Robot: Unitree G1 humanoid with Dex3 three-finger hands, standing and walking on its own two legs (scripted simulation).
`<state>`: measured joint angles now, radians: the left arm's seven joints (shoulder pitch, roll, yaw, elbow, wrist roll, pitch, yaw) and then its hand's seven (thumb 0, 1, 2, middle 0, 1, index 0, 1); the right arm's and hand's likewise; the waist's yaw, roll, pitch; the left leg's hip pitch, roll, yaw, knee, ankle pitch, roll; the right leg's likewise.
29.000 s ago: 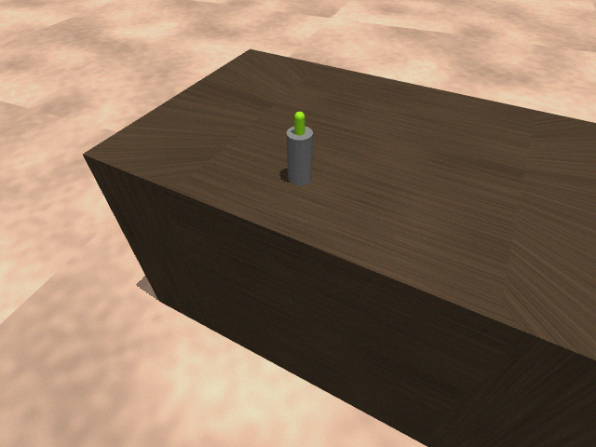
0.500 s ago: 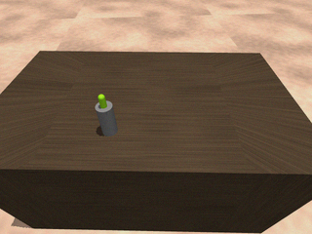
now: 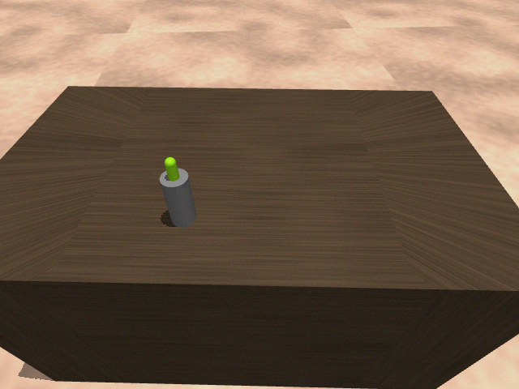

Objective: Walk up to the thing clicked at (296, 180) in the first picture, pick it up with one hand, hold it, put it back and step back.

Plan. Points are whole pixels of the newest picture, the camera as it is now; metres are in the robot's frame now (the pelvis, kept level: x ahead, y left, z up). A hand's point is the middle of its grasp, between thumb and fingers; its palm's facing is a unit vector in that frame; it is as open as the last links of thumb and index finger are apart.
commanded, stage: stand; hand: left
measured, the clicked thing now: (177, 190) +0.52 +0.19 +0.00
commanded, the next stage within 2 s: step back in 0.16 s
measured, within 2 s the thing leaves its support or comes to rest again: neither
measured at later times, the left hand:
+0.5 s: hand out of the picture +0.03 +0.26 -0.17, palm faces -0.03 -0.90 -0.43, open 7.4 cm
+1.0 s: hand out of the picture -0.05 +0.27 -0.18, palm faces -0.04 -0.92 -0.38, open 7.4 cm
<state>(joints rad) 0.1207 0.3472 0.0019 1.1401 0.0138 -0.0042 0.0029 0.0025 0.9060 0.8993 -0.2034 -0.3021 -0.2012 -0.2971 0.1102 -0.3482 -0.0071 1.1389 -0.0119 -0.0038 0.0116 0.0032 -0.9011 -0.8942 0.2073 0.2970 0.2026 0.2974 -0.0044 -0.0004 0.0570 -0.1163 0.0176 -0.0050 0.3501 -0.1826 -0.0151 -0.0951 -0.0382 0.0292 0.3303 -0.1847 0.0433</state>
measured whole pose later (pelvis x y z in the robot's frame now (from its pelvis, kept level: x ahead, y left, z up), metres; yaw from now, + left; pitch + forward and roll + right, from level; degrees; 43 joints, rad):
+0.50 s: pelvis -0.06 -0.02 -0.03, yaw +0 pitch -3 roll +1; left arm 0.10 0.38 0.05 0.96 0.03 0.04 0.00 0.00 0.91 0.90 -0.20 -0.30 -0.20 -0.30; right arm 0.04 -0.42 -0.07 0.95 0.00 0.08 0.01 0.00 -0.90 -0.89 0.21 0.30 0.20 0.30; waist 0.01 0.02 0.19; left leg -0.45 -0.07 -0.11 1.02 -0.49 0.03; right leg -0.36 -0.03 0.03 0.69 -0.28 0.00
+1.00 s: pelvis -0.16 +0.00 -0.02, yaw -1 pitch -1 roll -1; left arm 0.14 0.39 0.07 0.86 0.02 0.05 0.02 0.00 0.91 0.90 -0.20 -0.30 -0.20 -0.30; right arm 0.14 -0.37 -0.05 0.86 -0.02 0.04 -0.01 0.00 -0.90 -0.89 0.21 0.30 0.21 0.30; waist 0.00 -0.02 0.20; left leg -0.30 0.01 0.03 0.63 -0.31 0.03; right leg -0.34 0.06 0.09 0.87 -0.48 0.01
